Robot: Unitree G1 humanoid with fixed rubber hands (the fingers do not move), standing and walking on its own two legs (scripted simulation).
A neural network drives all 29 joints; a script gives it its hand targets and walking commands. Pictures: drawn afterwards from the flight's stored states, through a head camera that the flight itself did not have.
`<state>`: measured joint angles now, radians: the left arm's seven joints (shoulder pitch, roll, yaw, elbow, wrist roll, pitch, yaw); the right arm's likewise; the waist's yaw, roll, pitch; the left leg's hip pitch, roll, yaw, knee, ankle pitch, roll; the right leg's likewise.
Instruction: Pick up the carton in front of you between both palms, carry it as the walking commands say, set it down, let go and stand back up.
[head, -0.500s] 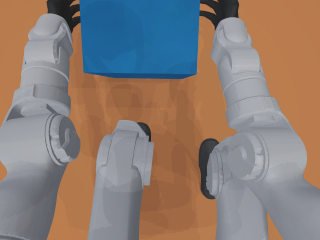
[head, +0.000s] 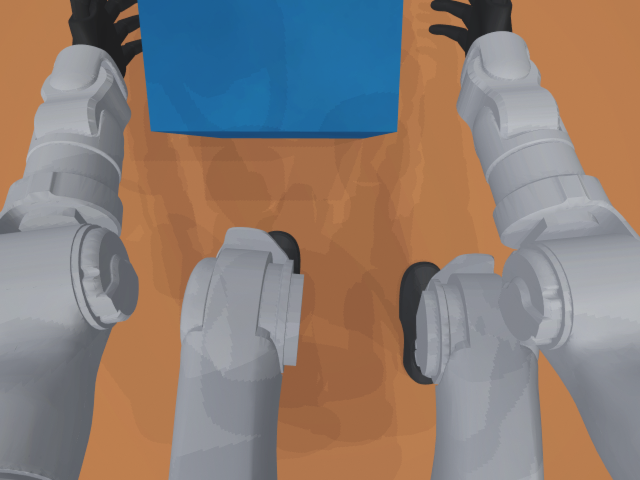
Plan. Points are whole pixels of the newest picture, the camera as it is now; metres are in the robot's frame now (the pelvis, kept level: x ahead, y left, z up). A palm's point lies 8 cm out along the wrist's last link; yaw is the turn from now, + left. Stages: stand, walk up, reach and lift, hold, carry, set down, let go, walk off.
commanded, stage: set down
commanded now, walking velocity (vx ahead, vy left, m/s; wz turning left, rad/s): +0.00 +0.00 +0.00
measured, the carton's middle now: (284, 41) +0.51 +0.15 -0.25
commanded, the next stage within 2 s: let go in 1.16 s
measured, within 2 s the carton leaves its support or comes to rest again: neither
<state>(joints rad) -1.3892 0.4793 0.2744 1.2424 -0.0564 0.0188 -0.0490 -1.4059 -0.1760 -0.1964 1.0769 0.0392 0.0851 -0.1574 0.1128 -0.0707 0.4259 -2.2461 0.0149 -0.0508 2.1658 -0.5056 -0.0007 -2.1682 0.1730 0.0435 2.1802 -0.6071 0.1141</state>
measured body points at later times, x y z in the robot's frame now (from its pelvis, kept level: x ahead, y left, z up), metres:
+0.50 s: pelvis +0.01 +0.00 +0.07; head +0.34 +0.08 +0.37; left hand +0.49 +0.34 -0.06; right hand +0.56 -0.03 -0.06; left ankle +0.13 +0.12 -0.34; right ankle +0.12 -0.13 -0.34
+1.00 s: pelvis +0.03 +0.01 +0.19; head +0.34 +0.08 +0.52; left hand +0.49 +0.35 +0.08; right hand +0.56 -0.04 +0.08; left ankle +0.13 +0.12 -0.34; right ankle +0.12 -0.13 -0.34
